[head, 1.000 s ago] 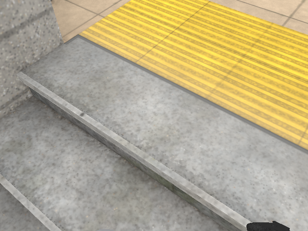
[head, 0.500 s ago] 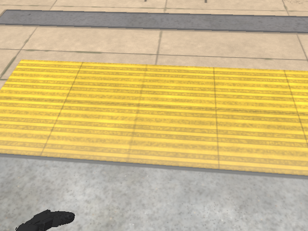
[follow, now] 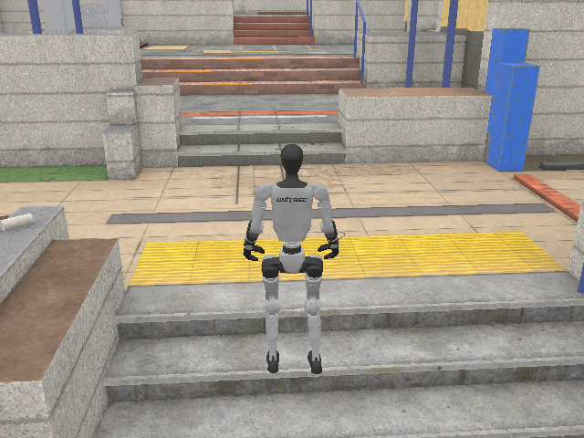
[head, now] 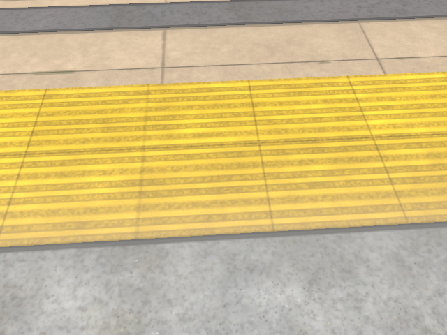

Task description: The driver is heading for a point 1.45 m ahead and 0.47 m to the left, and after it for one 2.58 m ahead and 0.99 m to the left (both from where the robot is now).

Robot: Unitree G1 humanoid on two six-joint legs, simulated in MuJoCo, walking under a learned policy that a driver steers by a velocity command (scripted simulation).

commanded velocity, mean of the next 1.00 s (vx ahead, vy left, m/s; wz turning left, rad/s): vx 0.00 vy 0.00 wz -0.04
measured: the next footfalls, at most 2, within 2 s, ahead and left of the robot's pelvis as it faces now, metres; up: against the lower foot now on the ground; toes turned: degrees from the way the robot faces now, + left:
left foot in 1.82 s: +0.51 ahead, +0.11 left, +0.17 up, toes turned +4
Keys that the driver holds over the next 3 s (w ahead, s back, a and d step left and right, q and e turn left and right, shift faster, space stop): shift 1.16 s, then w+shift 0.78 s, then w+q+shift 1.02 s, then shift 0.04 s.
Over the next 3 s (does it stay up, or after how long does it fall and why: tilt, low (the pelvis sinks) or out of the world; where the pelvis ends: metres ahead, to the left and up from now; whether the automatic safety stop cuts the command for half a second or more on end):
stays up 1.31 0.33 0.18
